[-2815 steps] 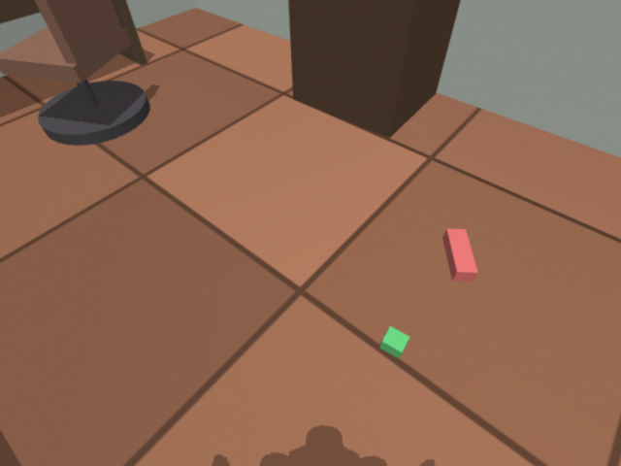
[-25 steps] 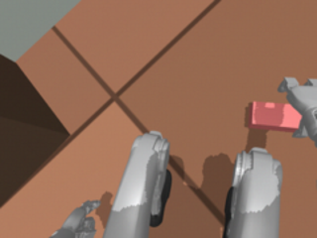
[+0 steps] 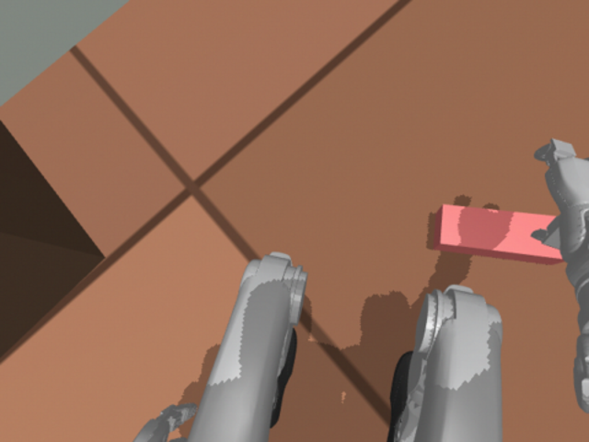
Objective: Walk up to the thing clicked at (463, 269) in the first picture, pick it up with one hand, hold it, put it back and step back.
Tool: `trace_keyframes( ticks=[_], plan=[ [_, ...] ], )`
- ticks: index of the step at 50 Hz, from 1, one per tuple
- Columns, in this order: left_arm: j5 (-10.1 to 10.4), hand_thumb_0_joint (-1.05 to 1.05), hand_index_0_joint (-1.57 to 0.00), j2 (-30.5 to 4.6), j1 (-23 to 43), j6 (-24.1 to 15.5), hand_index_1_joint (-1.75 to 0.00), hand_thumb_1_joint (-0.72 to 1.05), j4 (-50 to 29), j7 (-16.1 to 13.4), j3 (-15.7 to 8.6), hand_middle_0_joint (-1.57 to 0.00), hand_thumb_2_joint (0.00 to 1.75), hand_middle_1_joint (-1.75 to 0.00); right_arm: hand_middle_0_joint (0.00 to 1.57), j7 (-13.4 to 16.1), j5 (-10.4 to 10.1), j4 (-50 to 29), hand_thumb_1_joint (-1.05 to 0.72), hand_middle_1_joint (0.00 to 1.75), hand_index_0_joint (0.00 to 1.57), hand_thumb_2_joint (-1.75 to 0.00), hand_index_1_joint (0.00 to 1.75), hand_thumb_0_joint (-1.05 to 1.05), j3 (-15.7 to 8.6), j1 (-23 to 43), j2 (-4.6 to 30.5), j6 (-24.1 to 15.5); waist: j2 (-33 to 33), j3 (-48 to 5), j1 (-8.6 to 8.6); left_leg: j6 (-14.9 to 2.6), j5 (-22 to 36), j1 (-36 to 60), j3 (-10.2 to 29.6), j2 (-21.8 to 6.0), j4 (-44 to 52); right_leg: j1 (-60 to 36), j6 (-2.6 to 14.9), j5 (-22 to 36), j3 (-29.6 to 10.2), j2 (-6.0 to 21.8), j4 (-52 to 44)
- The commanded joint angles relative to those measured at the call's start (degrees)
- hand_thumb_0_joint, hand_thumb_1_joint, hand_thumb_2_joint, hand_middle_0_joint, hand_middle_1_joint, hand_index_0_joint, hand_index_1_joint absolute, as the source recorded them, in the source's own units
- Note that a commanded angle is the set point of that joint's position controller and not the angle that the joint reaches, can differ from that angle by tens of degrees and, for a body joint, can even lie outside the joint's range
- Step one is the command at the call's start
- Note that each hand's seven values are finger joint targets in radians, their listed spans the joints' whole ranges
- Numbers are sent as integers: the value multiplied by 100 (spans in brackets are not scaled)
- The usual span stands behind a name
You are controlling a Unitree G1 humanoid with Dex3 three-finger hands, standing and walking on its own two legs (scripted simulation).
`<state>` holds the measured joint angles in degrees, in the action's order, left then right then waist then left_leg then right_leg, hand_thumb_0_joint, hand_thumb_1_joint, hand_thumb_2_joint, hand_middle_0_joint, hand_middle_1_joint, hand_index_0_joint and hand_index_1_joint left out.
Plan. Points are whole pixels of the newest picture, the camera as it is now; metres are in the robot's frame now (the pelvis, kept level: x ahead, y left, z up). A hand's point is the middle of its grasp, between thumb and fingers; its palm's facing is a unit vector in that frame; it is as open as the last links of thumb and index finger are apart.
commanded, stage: home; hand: right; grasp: from above
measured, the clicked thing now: (497, 234) +0.46 -0.28 -0.34
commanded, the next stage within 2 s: none
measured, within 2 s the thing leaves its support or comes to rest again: neither
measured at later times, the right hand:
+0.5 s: hand out of the picture +0.27 -0.22 +0.09, palm faces -0.13 +0.84 -0.53, open 7.5 cm
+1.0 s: hand out of the picture +0.22 -0.20 +0.29, palm faces +0.18 +0.96 -0.21, open 7.4 cm
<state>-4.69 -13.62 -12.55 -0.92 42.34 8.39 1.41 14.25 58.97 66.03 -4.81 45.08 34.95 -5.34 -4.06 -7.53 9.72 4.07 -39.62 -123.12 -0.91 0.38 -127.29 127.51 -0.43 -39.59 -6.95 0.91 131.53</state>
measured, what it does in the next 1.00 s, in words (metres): rises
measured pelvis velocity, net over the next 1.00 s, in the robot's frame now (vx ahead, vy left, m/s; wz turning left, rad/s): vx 0.07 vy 0.00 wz -0.12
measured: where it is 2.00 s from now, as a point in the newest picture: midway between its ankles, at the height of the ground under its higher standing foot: (334, 411)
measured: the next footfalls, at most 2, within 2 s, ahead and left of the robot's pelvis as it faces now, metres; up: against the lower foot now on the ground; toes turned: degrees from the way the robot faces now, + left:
none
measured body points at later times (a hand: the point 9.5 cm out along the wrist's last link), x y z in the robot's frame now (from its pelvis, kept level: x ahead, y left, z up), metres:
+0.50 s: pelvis +0.00 +0.01 +0.18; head +0.13 -0.03 +0.61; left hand +0.24 +0.24 +0.10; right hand +0.27 -0.27 +0.12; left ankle +0.10 +0.14 -0.33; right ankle +0.07 -0.13 -0.33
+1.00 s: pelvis +0.07 +0.00 +0.34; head +0.09 -0.01 +0.79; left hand +0.24 +0.23 +0.27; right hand +0.21 -0.25 +0.31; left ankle +0.09 +0.14 -0.33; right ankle +0.07 -0.13 -0.33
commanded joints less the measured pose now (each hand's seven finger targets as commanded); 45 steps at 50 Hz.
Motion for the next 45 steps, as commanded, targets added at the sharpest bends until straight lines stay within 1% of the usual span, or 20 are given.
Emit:
trace_keyframes(
  ticks=[1,2,5,6,9,10,12,16,17,18,20,22,23,24,25,28,29,37,38,45],
  plan=[
    [235,0,-20,-1519,-829,10,-30,90,-654,-182,-710,-20,90,-30,21,-292,-989,-2395,-47,44,20,-90,45,0,-273,242,1118,160,-783,-4284,-300,-591,1582,2737,-566,98,1923,-3612,163,1348,361,-155,-2267],
    [276,0,-20,-1461,-756,23,-30,90,-741,-209,-719,-20,90,-30,21,-412,-1168,-2831,-52,43,20,-91,44,0,-239,124,1051,191,-719,-4207,-312,-585,1514,2829,-550,115,2073,-3640,181,1240,352,-140,-2419],
    [352,0,-20,-1348,-540,59,-30,90,-869,-295,-728,-20,90,-30,20,-724,-1755,-3390,-68,37,20,-90,37,0,-211,-590,720,353,-373,-3819,-372,-568,1357,3102,-453,109,2448,-3601,217,1011,327,-117,-2711],
    [375,0,-20,-1311,-451,50,-30,90,-914,-330,-747,-20,90,-30,20,-796,-1934,-3677,-74,34,20,-89,34,0,-199,-809,645,407,-359,-3838,-433,-560,1387,3210,-421,103,2572,-3809,216,1034,324,-89,-2835],
    [438,0,-20,-1227,-215,15,-30,90,-1084,-408,-750,-20,90,-30,20,-978,-2458,-4355,-89,30,20,-90,30,0,-47,-1315,319,583,-274,-3522,-458,-558,1151,3527,-353,78,2998,-4034,218,788,344,-62,-3221],
    [456,0,-20,-1236,-129,-1,-30,90,-1150,-455,-763,-20,90,-30,20,-1007,-2614,-4524,-90,30,20,-90,30,0,-91,-1480,294,646,-286,-3403,-513,-566,942,3530,-349,75,3142,-4226,196,578,309,-41,-3416],
    [505,0,-20,-1214,57,-57,-30,90,-1259,-549,-722,-20,90,-30,20,-1053,-2889,-4785,-90,30,20,-90,30,0,32,-1819,46,776,-408,-3010,-488,-567,630,3526,-348,64,3386,-4472,167,170,212,-6,-3855],
    [582,0,-20,-1144,360,-232,-30,90,-1424,-739,-666,-20,90,-30,20,-1050,-3408,-5656,-90,30,20,-90,30,0,15,-2323,-116,1047,-588,-3024,-578,-549,490,3927,-286,68,3826,-5173,125,-123,134,20,-4489],
    [603,0,-20,-1124,433,-281,-30,90,-1474,-787,-643,-20,90,-30,20,-1036,-3574,-5835,-90,30,20,-90,30,0,33,-2490,-227,1123,-610,-2966,-538,-541,479,4052,-260,44,3958,-5311,118,-131,133,15,-4617],
    [624,0,-20,-1081,480,-327,-30,90,-1526,-839,-616,-20,90,-30,20,-1014,-3734,-5915,-90,30,20,-90,30,0,63,-2830,-320,1221,-537,-2942,-583,-542,467,4280,-245,60,4138,-5450,119,-91,172,5,-4744],
    [652,0,-20,-1046,562,-401,-30,90,-1530,-931,-568,-20,90,-30,20,-993,-4013,-5969,-90,30,20,-90,30,0,141,-3175,-538,1411,-380,-2634,-480,-526,464,4437,-210,38,4455,-5637,121,-31,187,-4,-4968],
    [680,0,-20,-989,606,-468,-30,90,-1630,-1019,-543,-20,90,-30,20,-941,-4325,-6348,-90,30,20,-90,30,0,-54,-3492,-428,1581,-389,-2675,-547,-521,530,4857,-135,37,4786,-5932,129,123,258,-19,-5138],
    [687,0,-20,-954,607,-507,-30,90,-1652,-1055,-518,-20,90,-30,20,-941,-4480,-6375,-90,30,20,-90,30,0,80,-3693,-615,1679,-257,-2549,-457,-511,525,5011,-112,33,4955,-5977,140,136,281,-33,-5227],
    [684,0,-20,-911,641,-546,-30,90,-1660,-1081,-485,-20,90,-30,20,-947,-4667,-6502,-90,30,20,-90,30,0,115,-3832,-719,1758,-238,-2441,-448,-505,534,5162,-99,21,5088,-6075,143,153,273,-34,-5365],
    [686,0,-20,-901,648,-587,-30,90,-1717,-1119,-473,-20,90,-30,20,-927,-4834,-6701,-90,30,20,-90,30,0,0,-3932,-673,1835,-274,-2448,-487,-500,510,5323,-79,20,5235,-6237,144,127,265,-35,-5497],
    [710,0,-20,-788,572,-692,-30,90,-1815,-1231,-406,-20,90,-30,20,-885,-5241,-6936,-90,30,20,-90,30,0,-36,-4475,-820,2046,-140,-2359,-529,-493,678,5888,-59,17,5638,-6670,143,356,265,-40,-5846],
    [700,0,-20,-743,536,-724,-30,90,-1815,-1268,-399,-20,90,-30,20,-876,-5330,-7001,-90,30,20,-90,30,0,-14,-4636,-911,2106,-161,-2285,-488,-492,820,6070,-61,29,5790,-6765,147,533,300,-44,-5947],
    [727,0,-20,-567,157,-972,-30,90,-1939,-1680,-207,-20,90,-30,20,-885,-6026,-7593,-90,30,20,-90,30,0,-97,-5907,-1451,2720,-43,-1709,-526,-460,1567,7408,-129,41,6868,-7932,92,1406,257,-34,-7066],
    [725,0,-20,-570,89,-1012,-30,90,-1950,-1723,-190,-20,90,-30,20,-894,-6109,-7687,-90,30,20,-90,30,0,-152,-6085,-1492,2775,-99,-1635,-595,-457,1659,7522,-163,36,6931,-8135,66,1504,201,-15,-7247],
    [672,0,-20,-477,-132,-1249,-30,90,-2157,-1945,-150,-20,90,-30,20,-994,-6326,-8440,-90,30,20,-90,30,0,-114,-6984,-1676,3051,-28,-1165,-665,-428,2325,8408,-280,88,7720,-8894,60,2316,363,-47,-7864]
  ],
)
